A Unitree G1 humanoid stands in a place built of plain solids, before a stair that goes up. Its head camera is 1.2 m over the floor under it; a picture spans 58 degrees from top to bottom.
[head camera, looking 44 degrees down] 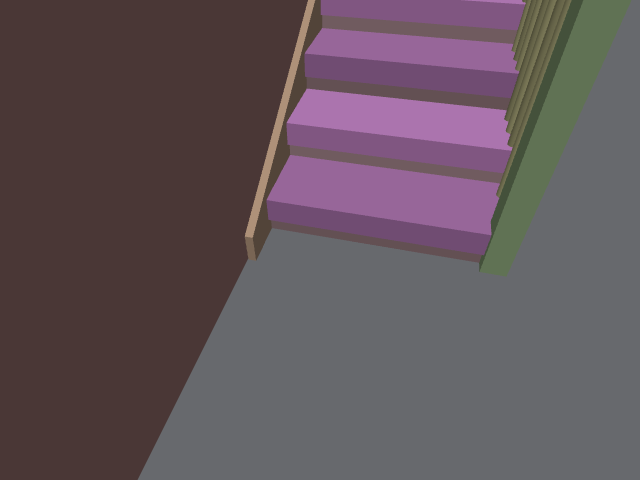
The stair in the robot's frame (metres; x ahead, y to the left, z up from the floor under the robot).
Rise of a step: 0.17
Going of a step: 0.29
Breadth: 0.92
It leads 14 degrees to the right of straight ahead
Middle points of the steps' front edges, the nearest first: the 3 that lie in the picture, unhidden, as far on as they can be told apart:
1.19 -0.20 0.17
1.46 -0.31 0.33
1.75 -0.38 0.50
